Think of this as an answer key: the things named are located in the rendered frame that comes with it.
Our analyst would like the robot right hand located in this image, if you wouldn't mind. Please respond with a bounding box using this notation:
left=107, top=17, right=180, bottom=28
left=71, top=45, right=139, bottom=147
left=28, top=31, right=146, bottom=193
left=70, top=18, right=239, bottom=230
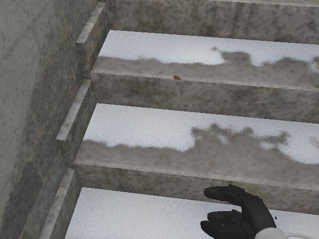
left=200, top=184, right=277, bottom=239

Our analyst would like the right robot forearm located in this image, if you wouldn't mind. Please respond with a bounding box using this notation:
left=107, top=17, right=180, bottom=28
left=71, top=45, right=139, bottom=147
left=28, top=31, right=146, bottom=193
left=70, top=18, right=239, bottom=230
left=254, top=227, right=288, bottom=239

